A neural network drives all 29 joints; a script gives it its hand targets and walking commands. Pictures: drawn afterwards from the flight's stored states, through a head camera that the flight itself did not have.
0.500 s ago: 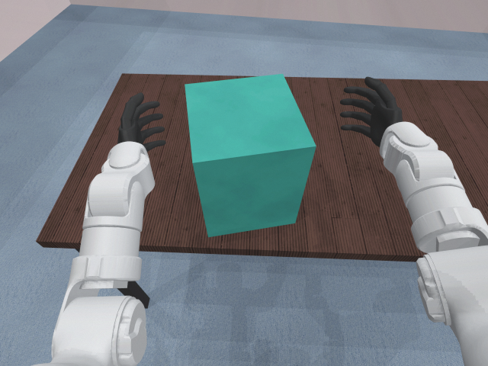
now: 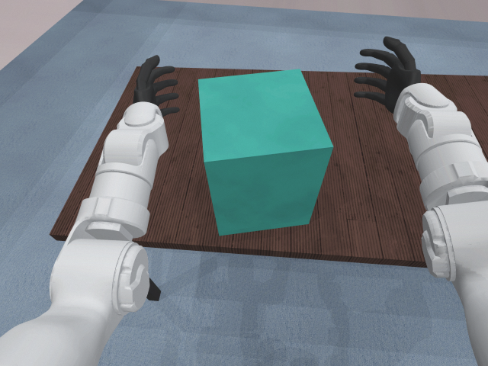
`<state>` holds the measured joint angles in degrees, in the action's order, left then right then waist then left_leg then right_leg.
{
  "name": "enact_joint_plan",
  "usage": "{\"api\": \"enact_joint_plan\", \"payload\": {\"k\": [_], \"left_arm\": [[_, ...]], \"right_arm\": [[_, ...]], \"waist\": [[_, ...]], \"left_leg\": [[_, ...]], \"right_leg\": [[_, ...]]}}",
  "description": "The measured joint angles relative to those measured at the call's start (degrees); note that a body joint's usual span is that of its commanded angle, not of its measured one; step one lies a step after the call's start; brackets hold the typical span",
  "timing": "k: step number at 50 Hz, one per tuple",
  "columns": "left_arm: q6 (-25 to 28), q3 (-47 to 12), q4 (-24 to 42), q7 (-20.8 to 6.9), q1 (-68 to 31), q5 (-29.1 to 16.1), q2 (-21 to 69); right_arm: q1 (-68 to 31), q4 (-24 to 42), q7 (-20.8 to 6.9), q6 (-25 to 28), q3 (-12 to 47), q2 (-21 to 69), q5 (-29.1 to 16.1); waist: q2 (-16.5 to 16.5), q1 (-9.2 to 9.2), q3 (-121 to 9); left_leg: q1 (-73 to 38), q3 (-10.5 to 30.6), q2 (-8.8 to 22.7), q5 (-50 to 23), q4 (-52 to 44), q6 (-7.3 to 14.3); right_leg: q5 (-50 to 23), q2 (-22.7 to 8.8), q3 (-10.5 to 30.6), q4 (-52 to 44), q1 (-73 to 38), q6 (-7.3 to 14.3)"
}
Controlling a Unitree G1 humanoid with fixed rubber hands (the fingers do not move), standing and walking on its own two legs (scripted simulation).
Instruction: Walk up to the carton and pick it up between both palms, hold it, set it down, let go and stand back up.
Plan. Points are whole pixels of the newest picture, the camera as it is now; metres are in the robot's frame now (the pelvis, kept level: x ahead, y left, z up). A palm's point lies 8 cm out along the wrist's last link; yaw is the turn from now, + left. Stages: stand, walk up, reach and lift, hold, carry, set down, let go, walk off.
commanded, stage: reach and lift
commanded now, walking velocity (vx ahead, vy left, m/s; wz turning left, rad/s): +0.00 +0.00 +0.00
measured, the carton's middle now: (257, 156) +0.52 +0.07 +0.00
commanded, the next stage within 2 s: none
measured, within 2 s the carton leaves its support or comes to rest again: neither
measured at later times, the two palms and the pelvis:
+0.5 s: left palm (167, 152) +0.42 +0.21 +0.09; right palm (360, 137) +0.50 -0.11 +0.10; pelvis -0.01 +0.00 -0.01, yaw +1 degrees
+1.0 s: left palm (176, 153) +0.44 +0.21 +0.07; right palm (355, 138) +0.52 -0.10 +0.08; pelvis +0.01 +0.00 -0.01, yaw +0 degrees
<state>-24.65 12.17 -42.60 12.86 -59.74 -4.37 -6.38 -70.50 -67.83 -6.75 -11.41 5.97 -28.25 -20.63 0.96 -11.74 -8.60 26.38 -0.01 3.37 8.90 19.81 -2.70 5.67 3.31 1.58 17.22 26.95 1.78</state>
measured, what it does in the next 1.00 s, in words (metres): stands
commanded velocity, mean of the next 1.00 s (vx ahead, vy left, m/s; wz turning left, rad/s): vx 0.00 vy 0.00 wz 0.00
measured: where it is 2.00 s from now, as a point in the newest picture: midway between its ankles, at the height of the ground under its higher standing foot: outside the picture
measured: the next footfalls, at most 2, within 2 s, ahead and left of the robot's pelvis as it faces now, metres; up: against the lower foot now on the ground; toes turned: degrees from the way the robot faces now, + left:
none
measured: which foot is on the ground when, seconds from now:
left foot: down 0.00-1.00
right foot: down 0.00-1.00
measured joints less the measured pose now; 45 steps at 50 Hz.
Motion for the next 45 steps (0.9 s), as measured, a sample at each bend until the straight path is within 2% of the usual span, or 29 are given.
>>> {"api": "enact_joint_plan", "payload": {"k": [6,13,22,28,35,45], "left_arm": [[3.50,0.06,-6.55,-0.50,-2.39,0.63,-0.03],[9.02,0.79,-12.06,-1.22,-1.21,2.37,1.14],[18.66,1.82,-18.12,-0.73,0.31,4.62,3.00],[23.54,2.23,-21.81,-0.55,0.41,5.46,3.40],[27.13,2.69,-24.14,-0.78,0.56,5.77,3.35],[29.27,3.84,-23.87,-1.22,1.16,6.62,4.24]], "right_arm": [[-1.47,-3.63,-0.61,1.03,-0.88,0.58,1.32],[0.67,-5.53,-0.77,3.80,-3.91,3.27,5.11],[4.28,-7.34,0.65,9.56,-9.39,8.14,11.28],[5.31,-8.61,2.08,13.05,-11.48,10.21,13.80],[5.78,-9.56,2.98,15.91,-11.93,10.23,14.38],[5.16,-10.71,2.56,17.86,-11.14,9.45,13.73]], "waist": [[-0.38,0.25,-0.97],[-1.04,0.94,-1.03],[-2.06,1.17,-1.16],[-2.01,1.02,-1.99],[-2.13,0.88,-2.55],[-1.82,0.48,-2.97]], "left_leg": [[1.12,0.33,-0.07,-0.31,-0.07,0.00],[2.09,0.74,-0.10,-0.55,0.09,-0.07],[5.82,1.11,0.07,-0.44,1.67,-0.29],[8.35,1.28,0.18,0.01,2.89,-0.35],[9.61,1.12,0.27,0.88,4.00,-0.31],[9.78,0.67,0.28,1.42,4.08,-0.14]], "right_leg": [[-0.31,-0.07,-0.32,-0.32,0.89,0.00],[-0.44,-0.10,-0.73,-0.21,1.69,0.10],[-0.34,0.09,-1.10,1.16,5.24,0.36],[-0.06,0.20,-1.28,2.00,7.57,0.42],[0.75,0.29,-1.15,3.08,8.88,0.36],[1.09,0.28,-0.77,3.02,9.10,0.20]]}}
